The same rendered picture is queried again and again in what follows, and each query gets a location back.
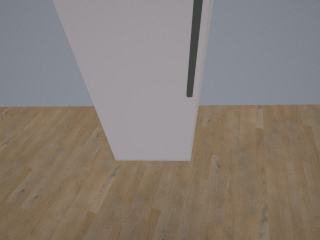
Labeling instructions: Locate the handle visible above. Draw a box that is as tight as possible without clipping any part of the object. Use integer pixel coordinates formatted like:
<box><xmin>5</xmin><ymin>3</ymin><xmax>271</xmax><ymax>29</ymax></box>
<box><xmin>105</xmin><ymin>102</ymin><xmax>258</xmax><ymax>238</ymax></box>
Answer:
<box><xmin>186</xmin><ymin>0</ymin><xmax>203</xmax><ymax>97</ymax></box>

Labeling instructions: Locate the fridge door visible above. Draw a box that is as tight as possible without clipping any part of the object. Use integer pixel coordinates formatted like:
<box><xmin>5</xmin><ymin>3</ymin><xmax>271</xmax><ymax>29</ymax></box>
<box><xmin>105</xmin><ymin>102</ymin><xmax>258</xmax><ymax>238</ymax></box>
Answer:
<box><xmin>52</xmin><ymin>0</ymin><xmax>210</xmax><ymax>160</ymax></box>

